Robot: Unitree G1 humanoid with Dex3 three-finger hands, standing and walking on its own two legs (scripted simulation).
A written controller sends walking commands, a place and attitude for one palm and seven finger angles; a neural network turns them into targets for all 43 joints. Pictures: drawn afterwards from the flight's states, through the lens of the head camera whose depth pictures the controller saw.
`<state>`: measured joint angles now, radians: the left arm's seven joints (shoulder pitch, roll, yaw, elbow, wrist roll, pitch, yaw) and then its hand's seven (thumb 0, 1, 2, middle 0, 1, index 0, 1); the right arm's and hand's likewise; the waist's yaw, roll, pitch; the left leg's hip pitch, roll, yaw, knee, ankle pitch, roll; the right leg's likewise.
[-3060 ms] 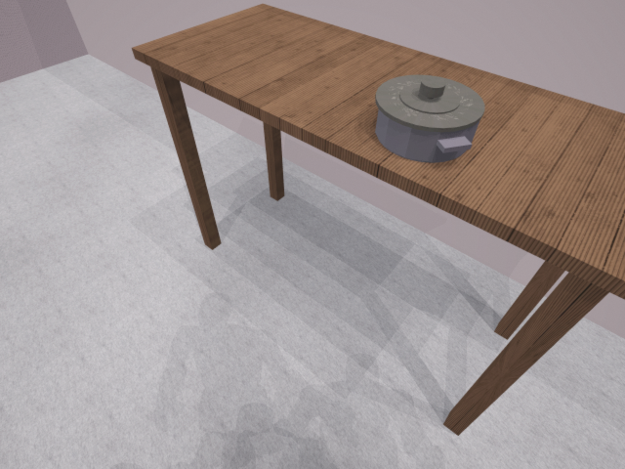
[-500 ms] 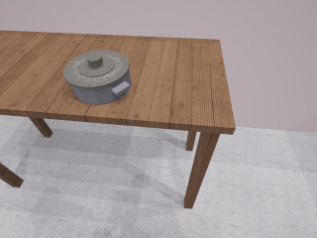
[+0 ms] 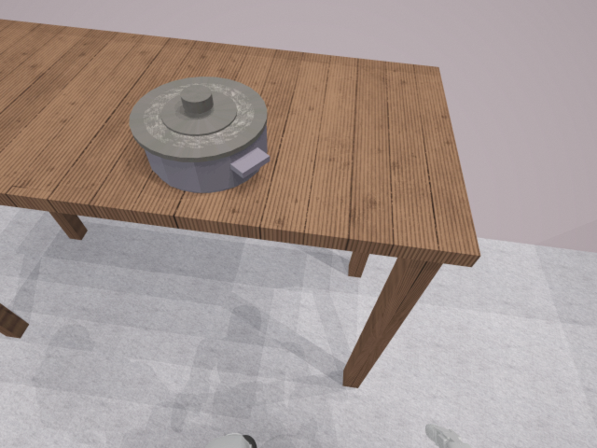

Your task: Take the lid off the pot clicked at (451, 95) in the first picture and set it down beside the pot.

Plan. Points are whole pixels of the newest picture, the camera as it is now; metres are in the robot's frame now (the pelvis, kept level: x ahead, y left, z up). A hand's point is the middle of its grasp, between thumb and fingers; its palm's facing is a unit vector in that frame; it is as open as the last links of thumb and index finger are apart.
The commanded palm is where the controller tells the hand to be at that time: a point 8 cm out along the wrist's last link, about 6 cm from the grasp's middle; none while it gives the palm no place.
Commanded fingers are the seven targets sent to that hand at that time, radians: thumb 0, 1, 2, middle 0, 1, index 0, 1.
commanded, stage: come to a stop and stand still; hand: left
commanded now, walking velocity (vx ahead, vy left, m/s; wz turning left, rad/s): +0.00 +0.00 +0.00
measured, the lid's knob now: (197, 99) +0.53 +0.20 +0.17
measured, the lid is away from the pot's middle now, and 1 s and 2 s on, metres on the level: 0.00 0.00 0.00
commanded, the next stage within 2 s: look again from close up in 0.56 s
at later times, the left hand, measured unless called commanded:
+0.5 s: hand out of the picture +0.04 +0.15 -0.17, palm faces -0.01 -0.98 -0.21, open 7.3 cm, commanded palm none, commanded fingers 0.00 0.90 0.90 -0.20 -0.30 -0.20 -0.30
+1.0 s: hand out of the picture +0.02 +0.15 -0.17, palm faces +0.01 -0.98 -0.19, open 7.4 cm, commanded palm none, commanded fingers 0.00 0.90 0.90 -0.20 -0.30 -0.20 -0.30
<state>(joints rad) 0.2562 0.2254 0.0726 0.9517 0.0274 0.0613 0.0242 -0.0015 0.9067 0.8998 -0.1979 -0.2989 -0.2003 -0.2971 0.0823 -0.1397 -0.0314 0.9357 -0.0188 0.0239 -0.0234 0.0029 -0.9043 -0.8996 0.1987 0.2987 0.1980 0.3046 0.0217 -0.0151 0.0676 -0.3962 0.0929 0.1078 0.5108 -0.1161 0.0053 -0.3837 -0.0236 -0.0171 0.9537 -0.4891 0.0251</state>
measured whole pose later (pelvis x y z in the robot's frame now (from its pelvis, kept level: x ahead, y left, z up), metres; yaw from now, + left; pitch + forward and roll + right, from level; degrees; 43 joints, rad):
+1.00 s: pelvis +0.02 -0.02 +0.00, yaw -1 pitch +1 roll +0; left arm 0.30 0.17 0.01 1.04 0.02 0.01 0.03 0.00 0.90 0.90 -0.20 -0.30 -0.20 -0.30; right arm 0.23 -0.16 -0.01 1.05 -0.01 -0.01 -0.02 0.01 -0.92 -0.90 0.20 0.30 0.19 0.30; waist 0.00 -0.02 0.03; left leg -0.27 0.01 0.08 0.53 -0.27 0.03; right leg -0.20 -0.02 -0.03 0.51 -0.32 0.00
